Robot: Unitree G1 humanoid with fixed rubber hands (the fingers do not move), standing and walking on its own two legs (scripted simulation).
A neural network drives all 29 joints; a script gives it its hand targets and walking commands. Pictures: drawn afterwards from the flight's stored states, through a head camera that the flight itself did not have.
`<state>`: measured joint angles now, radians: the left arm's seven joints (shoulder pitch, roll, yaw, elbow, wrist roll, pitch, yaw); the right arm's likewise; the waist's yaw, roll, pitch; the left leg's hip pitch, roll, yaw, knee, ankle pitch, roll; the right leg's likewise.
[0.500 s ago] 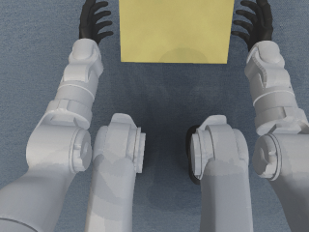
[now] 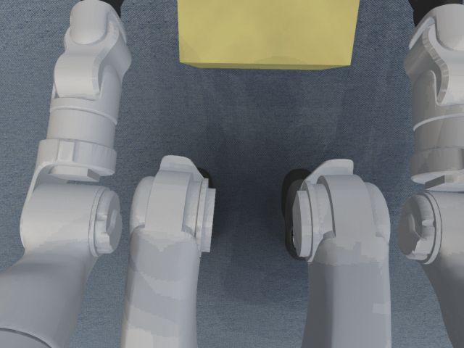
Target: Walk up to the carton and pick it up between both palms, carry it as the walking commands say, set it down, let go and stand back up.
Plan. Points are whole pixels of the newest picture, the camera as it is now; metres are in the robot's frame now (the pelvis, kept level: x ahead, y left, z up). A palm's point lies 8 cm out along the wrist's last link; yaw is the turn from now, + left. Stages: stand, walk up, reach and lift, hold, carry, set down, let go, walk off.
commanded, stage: set down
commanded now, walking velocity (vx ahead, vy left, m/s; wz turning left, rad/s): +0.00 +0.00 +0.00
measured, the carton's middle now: out of the picture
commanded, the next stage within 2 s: let go in 1.18 s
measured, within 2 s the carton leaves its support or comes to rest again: neither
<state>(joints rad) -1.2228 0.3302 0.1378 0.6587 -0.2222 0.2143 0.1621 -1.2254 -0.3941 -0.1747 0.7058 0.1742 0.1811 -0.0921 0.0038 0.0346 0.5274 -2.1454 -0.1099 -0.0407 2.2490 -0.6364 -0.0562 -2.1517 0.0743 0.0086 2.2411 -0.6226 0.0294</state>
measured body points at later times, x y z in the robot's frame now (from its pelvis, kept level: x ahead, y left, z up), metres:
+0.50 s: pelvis -0.02 +0.00 +0.10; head +0.35 -0.02 +0.35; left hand +0.53 +0.17 -0.03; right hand +0.52 -0.21 -0.04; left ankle +0.11 +0.12 -0.33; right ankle +0.11 -0.12 -0.33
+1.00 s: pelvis -0.02 -0.01 +0.22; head +0.34 -0.03 +0.48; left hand +0.52 +0.17 +0.11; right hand +0.52 -0.22 +0.10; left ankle +0.11 +0.12 -0.33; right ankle +0.11 -0.12 -0.33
